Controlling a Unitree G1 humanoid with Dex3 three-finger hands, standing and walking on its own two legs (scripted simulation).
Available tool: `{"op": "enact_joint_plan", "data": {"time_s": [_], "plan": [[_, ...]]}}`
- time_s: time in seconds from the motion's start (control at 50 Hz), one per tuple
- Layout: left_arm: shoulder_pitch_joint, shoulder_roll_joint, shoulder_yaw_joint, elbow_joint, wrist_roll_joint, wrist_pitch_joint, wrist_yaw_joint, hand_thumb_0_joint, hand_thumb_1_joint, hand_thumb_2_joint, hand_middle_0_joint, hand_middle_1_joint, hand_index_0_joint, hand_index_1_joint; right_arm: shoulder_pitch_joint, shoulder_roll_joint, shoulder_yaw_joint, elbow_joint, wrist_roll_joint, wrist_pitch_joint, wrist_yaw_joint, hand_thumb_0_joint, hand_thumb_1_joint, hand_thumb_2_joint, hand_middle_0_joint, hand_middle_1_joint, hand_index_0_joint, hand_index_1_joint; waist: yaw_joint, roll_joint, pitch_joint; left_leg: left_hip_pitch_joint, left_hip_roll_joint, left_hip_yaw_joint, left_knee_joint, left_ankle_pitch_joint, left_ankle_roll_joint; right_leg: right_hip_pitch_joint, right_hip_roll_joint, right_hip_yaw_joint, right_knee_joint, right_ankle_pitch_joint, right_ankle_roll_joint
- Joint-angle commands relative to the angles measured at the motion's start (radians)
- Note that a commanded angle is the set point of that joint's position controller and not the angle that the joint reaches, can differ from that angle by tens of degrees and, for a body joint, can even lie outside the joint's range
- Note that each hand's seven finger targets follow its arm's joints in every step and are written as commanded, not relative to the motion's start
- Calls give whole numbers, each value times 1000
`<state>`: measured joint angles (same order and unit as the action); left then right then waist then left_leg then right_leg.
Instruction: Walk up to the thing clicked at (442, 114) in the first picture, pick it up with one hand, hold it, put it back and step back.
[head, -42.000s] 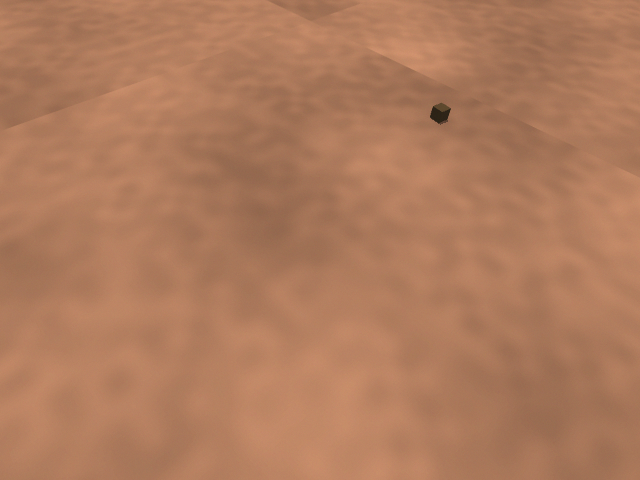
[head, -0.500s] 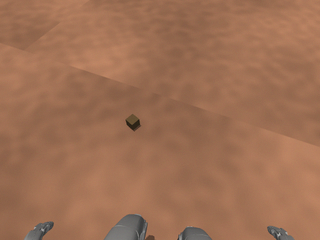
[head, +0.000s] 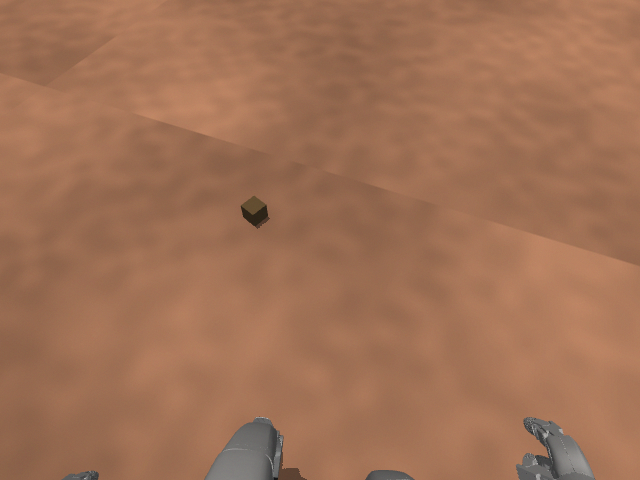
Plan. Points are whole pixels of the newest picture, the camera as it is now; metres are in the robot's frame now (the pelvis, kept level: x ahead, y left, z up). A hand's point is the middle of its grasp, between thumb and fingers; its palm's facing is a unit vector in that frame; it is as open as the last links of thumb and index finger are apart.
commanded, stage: step back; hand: left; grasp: from above
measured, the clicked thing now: (254, 211) +1.06 +0.29 -0.72
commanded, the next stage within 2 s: stand in 1.10 s
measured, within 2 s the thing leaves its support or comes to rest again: neither
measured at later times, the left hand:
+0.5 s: hand out of the picture +0.00 +0.28 -0.13, palm faces +0.08 -0.91 -0.40, open 7.4 cm
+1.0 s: hand out of the picture +0.05 +0.29 -0.14, palm faces +0.11 -0.93 -0.36, open 7.4 cm
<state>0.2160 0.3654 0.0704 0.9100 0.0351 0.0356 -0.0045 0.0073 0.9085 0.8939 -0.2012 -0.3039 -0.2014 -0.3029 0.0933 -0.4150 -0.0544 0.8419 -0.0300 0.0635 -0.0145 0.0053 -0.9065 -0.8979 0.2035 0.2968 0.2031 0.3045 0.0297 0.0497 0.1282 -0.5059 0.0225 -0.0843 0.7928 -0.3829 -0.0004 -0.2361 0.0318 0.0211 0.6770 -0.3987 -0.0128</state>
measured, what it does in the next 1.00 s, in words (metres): steps on the spot: left foot, then left foot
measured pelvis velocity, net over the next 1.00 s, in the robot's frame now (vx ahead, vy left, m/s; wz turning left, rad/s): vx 0.00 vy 0.02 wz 0.09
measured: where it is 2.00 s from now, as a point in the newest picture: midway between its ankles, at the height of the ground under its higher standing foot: outside the picture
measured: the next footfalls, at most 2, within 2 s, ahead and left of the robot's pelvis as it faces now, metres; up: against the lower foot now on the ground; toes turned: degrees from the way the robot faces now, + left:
left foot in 0.24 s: -0.01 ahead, +0.13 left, +0.00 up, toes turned +3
left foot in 0.78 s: +0.07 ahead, +0.15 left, +0.00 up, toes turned +7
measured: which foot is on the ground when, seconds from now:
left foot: up 0.00-0.22, down 0.24-0.52, up 0.54-0.76, down 0.78-1.00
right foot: down 0.00-1.00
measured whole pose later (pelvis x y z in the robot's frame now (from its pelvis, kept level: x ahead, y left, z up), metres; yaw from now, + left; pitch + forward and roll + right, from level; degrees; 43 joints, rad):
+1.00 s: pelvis +0.00 +0.02 +0.01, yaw +5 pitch -2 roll -1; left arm 0.15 0.38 0.04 1.05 0.01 -0.01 0.00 0.01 0.91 0.89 -0.20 -0.30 -0.20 -0.30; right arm 0.06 -0.33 -0.02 1.04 -0.02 0.00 0.01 0.01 -0.91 -0.90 0.20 0.30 0.20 0.30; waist 0.03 0.00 0.07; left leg -0.30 0.04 0.02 0.58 -0.25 -0.01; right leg -0.19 -0.01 -0.03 0.55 -0.33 0.01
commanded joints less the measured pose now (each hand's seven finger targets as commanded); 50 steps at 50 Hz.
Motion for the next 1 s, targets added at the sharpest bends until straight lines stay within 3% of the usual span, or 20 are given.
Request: {"op": "enact_joint_plan", "data": {"time_s": [0.0, 0.12, 0.16, 0.2, 0.22, 0.24, 0.26, 0.28, 0.32, 0.4, 0.46, 0.5, 0.52, 0.62, 0.72, 0.76, 0.8, 0.82, 0.9, 0.98], "plan": [[-136, 298, 68, -115, 6, -48, 32, 0, 900, 900, -200, -300, -200, -300, 19, -175, -49, -39, 17, -25, -13, 0, -900, -900, 200, 300, 200, 300, -42, -114, 3, -9, -103, -114, 348, -59, -5, -201, -298, 286, -333, 65, -183], [-42, 311, 88, -84, 23, -66, 24, 0, 900, 900, -200, -300, -200, -300, 31, -176, -51, -15, -7, -51, 21, 0, -900, -900, 200, 300, 200, 300, 33, -223, -63, 15, -18, 0, 42, -101, -30, 5, -281, 278, -342, -318, -168], [-18, 308, 81, -68, 15, -60, 18, 0, 900, 900, -200, -300, -200, -300, 31, -152, -46, 6, -8, -67, 27, 0, -900, -900, 200, 300, 200, 300, 39, -242, -67, 110, -26, 50, -166, -173, -17, 8, -284, 264, -330, -270, -173], [-50, 289, 63, -71, 6, -47, 11, 0, 900, 900, -200, -300, -200, -300, 125, -140, -51, 58, -10, -83, 23, 0, -900, -900, 200, 300, 200, 300, -20, -207, -105, 323, -57, 100, -428, -7, 11, -52, -242, 172, -225, -133, -130], [-19, 228, 42, -69, 8, -42, 9, 0, 900, 900, -200, -300, -200, -300, 168, -169, -69, 85, -14, -93, 16, 0, -900, -900, 200, 300, 200, 300, -34, -90, -133, 470, -23, 2, -456, 9, 29, -156, -198, 116, -91, -71, -94], [-29, 159, 20, -76, -11, -45, 3, 0, 900, 900, -200, -300, -200, -300, 153, -238, -80, 76, -19, -101, 12, 0, -900, -900, 200, 300, 200, 300, -34, 136, -119, 495, 197, -406, -557, -260, 122, -348, -64, -2, 74, -102, -9], [-118, 252, 52, -67, -10, -47, 10, 0, 900, 900, -200, -300, -200, -300, 148, -319, -91, 69, -12, -99, 17, 0, -900, -900, 200, 300, 200, 300, -73, 100, -51, 270, 310, -533, -609, -470, 241, -300, -67, 1, 192, -184, -7], [-120, 264, 53, -63, -10, -50, 6, 0, 900, 900, -200, -300, -200, -300, 108, -293, -86, 59, -11, -106, 17, 0, -900, -900, 200, 300, 200, 300, -46, 41, -3, 206, 303, -487, -609, -448, 247, -264, -83, 39, 243, -141, -14], [-75, 224, 45, -40, -17, -59, -3, 0, 900, 900, -200, -300, -200, -300, 80, -222, -61, 56, -13, -117, 14, 0, -900, -900, 200, 300, 200, 300, -22, 33, -26, 307, 214, -330, -544, -222, 196, -282, -95, 39, 179, -68, -16], [-36, 211, 52, -1, -12, -69, -12, 0, 900, 900, -200, -300, -200, -300, 87, -226, -65, 61, -13, -102, 24, 0, -900, -900, 200, 300, 200, 300, -34, 125, -57, 219, 178, -209, -498, -151, 176, -82, -45, -51, -3, -51, -6], [52, 198, 57, 46, -2, -86, 4, 0, 900, 900, -200, -300, -200, -300, 63, -155, -42, 53, 5, -80, 24, 0, -900, -900, 200, 300, 200, 300, 33, 40, -87, 68, 107, -95, -304, -77, 97, 205, -13, -51, -256, 84, -21], [82, 350, 90, 41, 14, -96, 16, 0, 900, 900, -200, -300, -200, -300, 47, -96, -23, 22, 7, -79, 12, 0, -900, -900, 200, 300, 200, 300, 66, -265, -87, -145, -100, 12, 73, -197, 26, 208, -369, 502, -488, -326, -162], [19, 367, 93, 8, 13, -98, 14, 0, 900, 900, -200, -300, -200, -300, 51, -161, -44, 38, -1, -81, 2, 0, -900, -900, 200, 300, 200, 300, 41, -181, -12, -110, -27, -60, 156, -199, 18, 74, -477, 591, -485, -314, -249], [-52, 273, 59, -4, -5, -117, 16, 0, 900, 900, -200, -300, -200, -300, 138, -136, -37, 97, 2, -96, 17, 0, -900, -900, 200, 300, 200, 300, -11, -164, -78, 61, 15, -12, 35, -51, 1, 55, -306, 190, -357, 252, -171], [-91, 255, 38, -8, -23, -88, 18, 0, 900, 900, -200, -300, -200, -300, 117, -98, -33, 117, 5, -97, 12, 0, -900, -900, 200, 300, 200, 300, -31, -183, -128, 292, -24, 140, -297, 179, 6, -2, -244, 49, -160, 591, -112], [-72, 210, 15, -13, -28, -75, 18, 0, 900, 900, -200, -300, -200, -300, 113, -136, -42, 124, -2, -102, 2, 0, -900, -900, 200, 300, 200, 300, -33, -83, -170, 386, 53, 37, -322, 413, 38, -56, -182, 23, -83, 472, -50], [-55, 203, 15, 7, -46, -54, 17, 0, 900, 900, -200, -300, -200, -300, 26, -234, -50, 101, 10, -103, 0, 0, -900, -900, 200, 300, 200, 300, -7, 55, -202, 240, 248, -187, -401, 264, 181, 20, -59, -34, -6, 24, -8], [-62, 198, 9, 26, -37, -51, 20, 0, 900, 900, -200, -300, -200, -300, -5, -227, -49, 106, 7, -99, 2, 0, -900, -900, 200, 300, 200, 300, -6, 55, -172, 203, 263, -206, -425, 213, 185, 38, -56, -36, -26, -35, -14], [-33, 217, 10, 78, -25, -70, 17, 0, 900, 900, -200, -300, -200, -300, -76, -162, -16, 122, 16, -92, 4, 0, -900, -900, 200, 300, 200, 300, 9, 57, -171, 208, 156, -61, -364, 234, 71, 89, -111, 27, -194, 175, -35], [-93, 229, 10, 93, -28, -78, 18, 0, 900, 900, -200, -300, -200, -300, -81, -148, -10, 160, 19, -93, 5, 0, -900, -900, 200, 300, 200, 300, -17, -1, -190, 310, 118, -1, -331, 393, 44, 76, -147, 57, -230, 368, -33]]}}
